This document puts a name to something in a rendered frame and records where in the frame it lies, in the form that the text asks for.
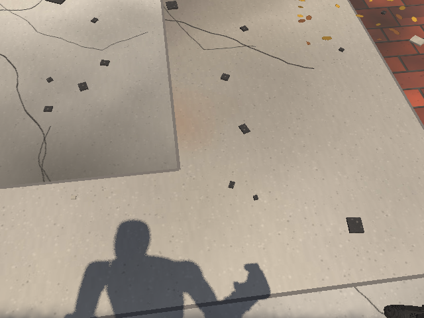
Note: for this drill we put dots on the right robot hand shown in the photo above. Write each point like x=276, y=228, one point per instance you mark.
x=403, y=311

